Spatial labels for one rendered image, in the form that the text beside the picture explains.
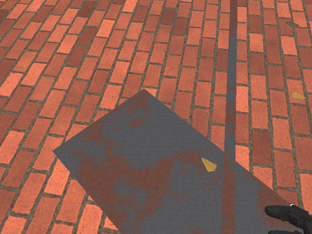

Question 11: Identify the robot right hand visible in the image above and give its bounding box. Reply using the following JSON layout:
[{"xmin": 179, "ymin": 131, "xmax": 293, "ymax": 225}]
[{"xmin": 264, "ymin": 205, "xmax": 312, "ymax": 234}]

